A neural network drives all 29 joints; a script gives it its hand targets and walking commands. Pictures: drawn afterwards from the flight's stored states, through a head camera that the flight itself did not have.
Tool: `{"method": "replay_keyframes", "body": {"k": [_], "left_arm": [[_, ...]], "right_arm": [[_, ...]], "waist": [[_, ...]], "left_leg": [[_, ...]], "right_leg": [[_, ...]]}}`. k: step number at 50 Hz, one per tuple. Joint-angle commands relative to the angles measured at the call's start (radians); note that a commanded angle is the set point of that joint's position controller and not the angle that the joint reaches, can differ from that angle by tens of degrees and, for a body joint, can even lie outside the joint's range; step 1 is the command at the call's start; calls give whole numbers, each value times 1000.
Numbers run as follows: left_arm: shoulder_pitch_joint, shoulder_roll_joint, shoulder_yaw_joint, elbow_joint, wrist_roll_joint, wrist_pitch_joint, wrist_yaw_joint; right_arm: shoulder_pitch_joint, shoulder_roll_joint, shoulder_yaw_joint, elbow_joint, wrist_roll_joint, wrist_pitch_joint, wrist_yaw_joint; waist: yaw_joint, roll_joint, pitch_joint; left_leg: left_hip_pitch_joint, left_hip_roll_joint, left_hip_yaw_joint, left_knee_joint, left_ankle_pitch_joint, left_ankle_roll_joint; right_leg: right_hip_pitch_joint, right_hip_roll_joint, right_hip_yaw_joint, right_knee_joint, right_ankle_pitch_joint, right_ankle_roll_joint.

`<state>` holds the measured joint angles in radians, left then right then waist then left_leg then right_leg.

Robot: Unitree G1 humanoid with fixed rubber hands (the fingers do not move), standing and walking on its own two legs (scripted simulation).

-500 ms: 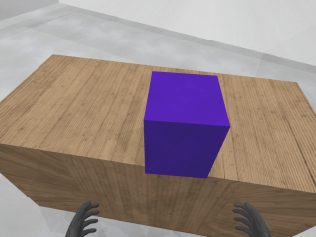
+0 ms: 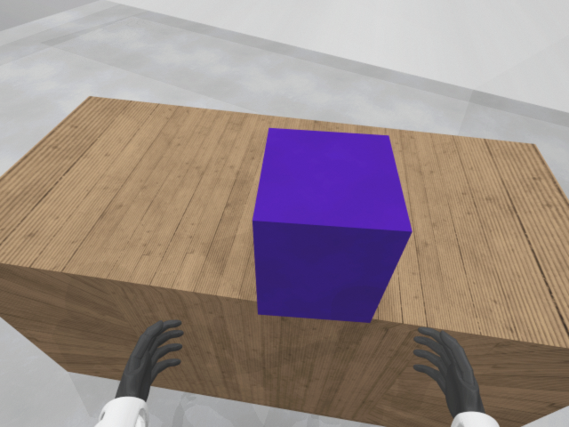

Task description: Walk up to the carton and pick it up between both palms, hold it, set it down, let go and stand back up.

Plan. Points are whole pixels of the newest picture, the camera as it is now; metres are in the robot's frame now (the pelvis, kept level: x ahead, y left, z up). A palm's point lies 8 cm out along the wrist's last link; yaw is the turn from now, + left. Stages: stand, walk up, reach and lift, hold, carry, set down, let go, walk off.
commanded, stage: reach and lift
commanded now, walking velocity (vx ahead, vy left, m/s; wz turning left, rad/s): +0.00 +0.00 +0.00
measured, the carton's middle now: (320, 228) +0.44 -0.02 +0.03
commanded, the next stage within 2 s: none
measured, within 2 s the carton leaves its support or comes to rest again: neither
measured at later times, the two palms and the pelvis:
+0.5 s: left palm (154, 320) +0.25 +0.20 +0.04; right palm (457, 337) +0.25 -0.20 +0.04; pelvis +0.00 +0.00 +0.00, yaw +0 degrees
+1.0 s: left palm (163, 244) +0.32 +0.20 +0.10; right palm (460, 262) +0.33 -0.20 +0.10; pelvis -0.01 +0.00 +0.00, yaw -1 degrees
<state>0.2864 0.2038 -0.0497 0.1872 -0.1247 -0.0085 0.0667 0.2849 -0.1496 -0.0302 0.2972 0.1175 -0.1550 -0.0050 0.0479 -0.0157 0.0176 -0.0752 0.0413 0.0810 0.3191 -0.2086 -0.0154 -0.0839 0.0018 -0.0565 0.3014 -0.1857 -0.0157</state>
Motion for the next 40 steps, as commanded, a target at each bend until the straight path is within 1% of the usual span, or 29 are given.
{"method": "replay_keyframes", "body": {"k": [1, 4, 5, 6, 7, 8, 10, 11, 12, 13, 14, 16, 18, 19, 20, 22, 24, 26, 27, 28, 29, 30, 31, 32, 34, 35, 37, 39, 40], "left_arm": [[-79, 62, 29, -128, 8, -74, -2], [-102, 41, 28, -164, 5, -100, 2], [-106, 51, 36, -162, 16, -104, 3], [-113, 43, 20, -169, 2, -112, 2], [-104, 41, 25, -151, 9, -117, 3], [-131, 42, 22, -169, 5, -122, 4], [-150, 38, 30, -153, 4, -127, 2], [-160, 29, 26, -164, 9, -128, 4], [-168, 27, 26, -154, 7, -123, 4], [-207, 33, 25, -133, -5, -112, 1], [-233, 44, 29, -151, -9, -103, 3], [-263, 42, 32, -170, -19, -77, 6], [-279, 42, 49, -181, -8, -39, 6], [-318, 42, 55, -195, -8, -19, 5], [-327, 43, 54, -220, -8, 2, 8], [-347, 29, 63, -241, -9, 53, 5], [-360, 19, 78, -258, -4, 112, -3], [-386, 20, 103, -276, 10, 166, -11], [-419, 31, 115, -292, 16, 190, -13], [-446, 24, 116, -300, 2, 212, -15], [-468, 28, 123, -330, 5, 230, -15], [-474, 32, 128, -339, 2, 246, -14], [-492, 18, 126, -327, 3, 262, -17], [-530, 25, 131, -318, -2, 279, -20], [-561, 37, 142, -333, 1, 306, -14], [-582, 39, 151, -316, 0, 325, -14], [-647, 46, 162, -281, -14, 350, -17], [-687, 53, 172, -297, -7, 366, -12], [-717, 52, 173, -291, -17, 374, -13]], "right_arm": [[-78, -77, -20, -137, 16, -58, -8], [-90, -97, -35, -134, 29, -81, -8], [-102, -97, -28, -139, 28, -84, -9], [-103, -97, -26, -160, 35, -93, -12], [-122, -97, -26, -160, 36, -98, -15], [-134, -94, -24, -165, 46, -104, -16], [-152, -91, -20, -153, 49, -105, -20], [-151, -88, -25, -140, 56, -103, -22], [-165, -85, -20, -140, 61, -96, -24], [-203, -90, -20, -132, 58, -83, -25], [-218, -89, -11, -153, 63, -71, -27], [-253, -103, -16, -172, 67, -49, -34], [-259, -100, -14, -174, 77, -21, -40], [-300, -109, -13, -198, 80, -8, -41], [-306, -112, -17, -205, 87, 3, -42], [-330, -130, -14, -227, 93, 33, -53], [-342, -124, -15, -219, 109, 68, -60], [-374, -145, -9, -235, 111, 99, -72], [-404, -149, -17, -240, 116, 115, -77], [-428, -142, -5, -249, 119, 128, -81], [-456, -148, -16, -270, 121, 138, -85], [-460, -144, -15, -279, 128, 150, -89], [-475, -135, -10, -252, 137, 164, -88], [-516, -147, -17, -264, 136, 177, -87], [-552, -153, -21, -267, 131, 203, -87], [-584, -167, -26, -264, 125, 217, -89], [-649, -163, -25, -247, 135, 239, -93], [-692, -166, -29, -234, 143, 254, -96], [-714, -167, -24, -213, 150, 260, -97]], "waist": [[2, 26, -86], [-12, 31, -91], [-4, 27, -104], [-14, 21, -104], [-5, 20, -94], [-7, 17, -102], [-14, 11, -116], [-13, 28, -109], [-10, 27, -90], [-18, 6, -78], [-13, 7, -80], [-19, 1, -122], [-14, 12, -113], [-13, 13, -130], [-19, 8, -150], [-20, 21, -158], [-21, 22, -141], [-20, 7, -129], [-21, 14, -143], [-21, 6, -153], [-17, 13, -175], [-18, 6, -162], [-19, 23, -145], [-24, 17, -157], [-15, 23, -171], [-16, 14, -174], [-19, 2, -206], [-13, 18, -228], [-23, 10, -226]], "left_leg": [[39, -37, -43, -3, 268, -26], [70, -36, -49, 6, 337, -41], [86, -35, -51, 11, 338, -39], [84, -36, -54, 9, 333, -40], [80, -35, -56, 9, 334, -39], [69, -33, -57, 14, 338, -38], [64, -33, -58, 15, 324, -37], [69, -36, -56, 11, 309, -38], [58, -34, -57, 9, 296, -37], [42, -36, -59, -2, 259, -28], [25, -39, -53, -7, 238, -20], [38, -40, -55, -12, 247, -23], [49, -43, -48, -10, 270, -25], [59, -43, -53, -11, 279, -25], [76, -41, -54, -9, 290, -27], [89, -41, -52, -5, 325, -35], [91, -42, -52, -6, 327, -31], [100, -45, -48, -14, 323, -29], [104, -46, -46, -16, 314, -26], [102, -46, -45, -20, 296, -23], [106, -45, -41, -23, 273, -21], [94, -42, -38, -27, 266, -15], [95, -42, -42, -32, 273, -19], [95, -39, -45, -35, 251, -16], [88, -38, -41, -38, 221, -12], [84, -33, -38, -43, 209, -10], [70, -35, -35, -38, 199, -2], [74, -33, -34, -32, 195, -3], [74, -31, -30, -29, 206, -2]], "right_leg": [[-13, 4, 66, -44, 139, -18], [-16, 13, 61, -46, 174, -24], [-7, 13, 61, -49, 166, -23], [-8, 13, 64, -51, 177, -20], [-5, 13, 65, -46, 176, -20], [9, 16, 67, -39, 187, -22], [21, 15, 73, -35, 188, -22], [13, 14, 73, -37, 172, -23], [13, 12, 75, -40, 163, -23], [2, 9, 74, -45, 137, -22], [10, 4, 81, -40, 135, -14], [24, 7, 80, -32, 160, -13], [23, 11, 85, -34, 184, -6], [28, 11, 81, -33, 191, -11], [36, 17, 76, -29, 198, -10], [36, 18, 80, -32, 229, -5], [18, 23, 81, -36, 233, -4], [20, 27, 80, -47, 235, 1], [22, 24, 77, -46, 232, 5], [22, 24, 80, -44, 222, 7], [18, 25, 80, -46, 197, 6], [13, 25, 84, -50, 201, 13], [-6, 26, 83, -48, 203, 10], [-7, 27, 79, -56, 176, 8], [-10, 25, 81, -54, 146, 9], [-14, 28, 74, -54, 130, 12], [-15, 24, 81, -49, 141, 17], [-19, 27, 81, -39, 128, 15], [-21, 28, 79, -40, 143, 19]]}}
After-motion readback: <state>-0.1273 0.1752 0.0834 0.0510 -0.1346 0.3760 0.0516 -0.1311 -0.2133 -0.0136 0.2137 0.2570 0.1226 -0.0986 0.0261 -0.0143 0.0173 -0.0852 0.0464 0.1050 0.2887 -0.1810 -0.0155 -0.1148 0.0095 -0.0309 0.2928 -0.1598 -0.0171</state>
